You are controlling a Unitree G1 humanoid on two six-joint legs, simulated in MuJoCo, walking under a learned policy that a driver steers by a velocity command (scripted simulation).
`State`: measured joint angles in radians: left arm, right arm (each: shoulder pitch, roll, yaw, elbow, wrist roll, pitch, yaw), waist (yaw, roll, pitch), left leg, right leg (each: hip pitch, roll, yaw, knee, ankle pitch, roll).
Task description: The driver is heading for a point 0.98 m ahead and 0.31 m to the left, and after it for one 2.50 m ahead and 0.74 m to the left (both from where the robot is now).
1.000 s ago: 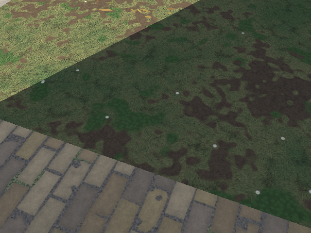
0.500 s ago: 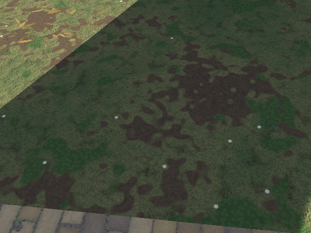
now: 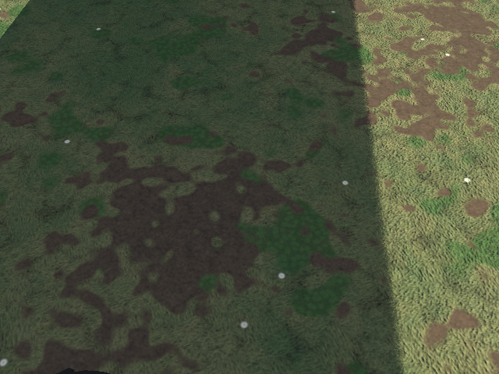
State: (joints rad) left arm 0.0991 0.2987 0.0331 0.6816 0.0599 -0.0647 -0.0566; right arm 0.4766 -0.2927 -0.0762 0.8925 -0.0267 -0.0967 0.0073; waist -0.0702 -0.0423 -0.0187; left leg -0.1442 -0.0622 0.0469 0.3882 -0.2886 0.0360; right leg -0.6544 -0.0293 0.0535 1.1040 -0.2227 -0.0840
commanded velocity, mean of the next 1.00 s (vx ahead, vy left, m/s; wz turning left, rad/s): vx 0.97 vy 0.00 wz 0.70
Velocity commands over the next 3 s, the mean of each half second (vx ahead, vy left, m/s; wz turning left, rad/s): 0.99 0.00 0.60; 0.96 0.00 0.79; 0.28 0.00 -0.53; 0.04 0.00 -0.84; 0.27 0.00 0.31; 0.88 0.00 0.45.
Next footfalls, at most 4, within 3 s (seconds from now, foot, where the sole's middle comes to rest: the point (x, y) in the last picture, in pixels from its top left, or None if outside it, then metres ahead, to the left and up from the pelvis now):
0.18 right None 0.36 -0.14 -0.77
0.62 left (190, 304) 0.71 0.16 -0.77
1.06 right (141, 194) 1.14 0.33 -0.77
1.60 left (86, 202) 1.12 0.52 -0.77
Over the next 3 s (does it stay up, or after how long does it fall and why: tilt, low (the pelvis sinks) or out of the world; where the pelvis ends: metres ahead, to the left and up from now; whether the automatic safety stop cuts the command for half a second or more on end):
stays up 1.37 0.65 0.00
